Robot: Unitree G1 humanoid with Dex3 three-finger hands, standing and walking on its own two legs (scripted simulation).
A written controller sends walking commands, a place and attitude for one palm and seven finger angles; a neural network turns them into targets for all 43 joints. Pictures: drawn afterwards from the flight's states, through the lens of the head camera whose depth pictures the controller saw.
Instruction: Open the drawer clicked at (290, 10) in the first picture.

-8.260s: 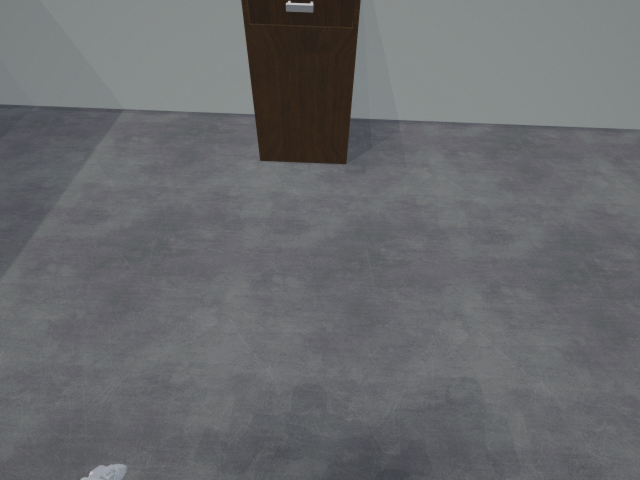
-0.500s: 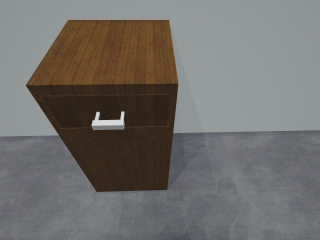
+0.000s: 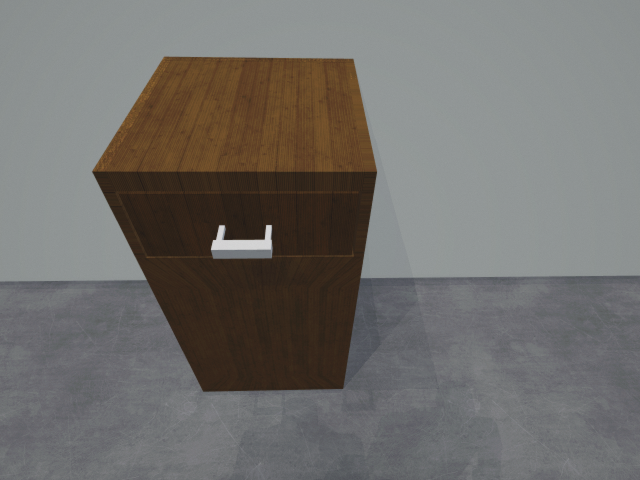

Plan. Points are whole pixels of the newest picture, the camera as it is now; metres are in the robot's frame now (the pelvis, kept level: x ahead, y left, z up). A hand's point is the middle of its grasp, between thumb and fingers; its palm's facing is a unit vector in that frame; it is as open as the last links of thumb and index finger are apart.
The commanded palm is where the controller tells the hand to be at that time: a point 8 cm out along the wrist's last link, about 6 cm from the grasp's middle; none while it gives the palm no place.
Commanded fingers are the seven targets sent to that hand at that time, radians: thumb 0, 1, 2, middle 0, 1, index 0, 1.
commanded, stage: come to a stop and stand still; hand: left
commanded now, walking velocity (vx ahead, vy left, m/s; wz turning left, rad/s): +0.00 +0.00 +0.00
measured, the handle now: (243, 239) +0.50 +0.16 -0.02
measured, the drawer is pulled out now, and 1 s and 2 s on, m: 0.00 0.00 0.00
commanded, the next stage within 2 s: look again from close up in 0.30 s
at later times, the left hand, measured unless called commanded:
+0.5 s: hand out of the picture -0.01 +0.14 -0.18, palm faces +0.03 -0.99 -0.14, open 7.4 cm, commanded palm none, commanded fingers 0.00 0.90 0.90 -0.20 -0.30 -0.20 -0.30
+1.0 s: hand out of the picture -0.01 +0.13 -0.18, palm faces +0.03 -0.99 -0.14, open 7.4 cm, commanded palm +0.11 +0.18 -0.07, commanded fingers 0.00 0.85 0.88 -0.20 -0.33 -0.20 -0.33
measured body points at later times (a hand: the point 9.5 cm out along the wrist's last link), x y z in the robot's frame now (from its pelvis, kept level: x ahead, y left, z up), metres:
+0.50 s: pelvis +0.01 -0.01 +0.00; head +0.01 +0.00 +0.45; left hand -0.01 +0.19 -0.16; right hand -0.01 -0.21 -0.16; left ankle -0.02 +0.07 -0.74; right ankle +0.02 -0.15 -0.74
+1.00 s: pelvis +0.01 -0.02 +0.00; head +0.02 -0.01 +0.45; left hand -0.01 +0.18 -0.16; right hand -0.02 -0.22 -0.16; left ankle -0.02 +0.07 -0.74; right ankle +0.02 -0.15 -0.74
